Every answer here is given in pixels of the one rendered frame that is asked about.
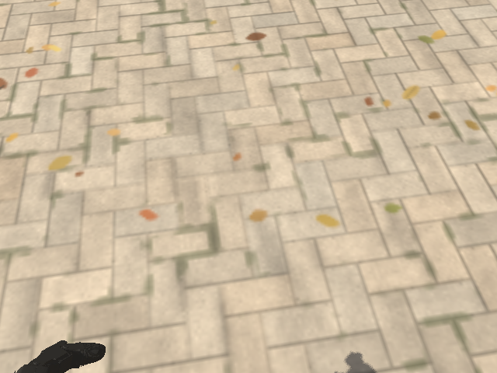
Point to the left robot hand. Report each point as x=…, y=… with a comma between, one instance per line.
x=63, y=356

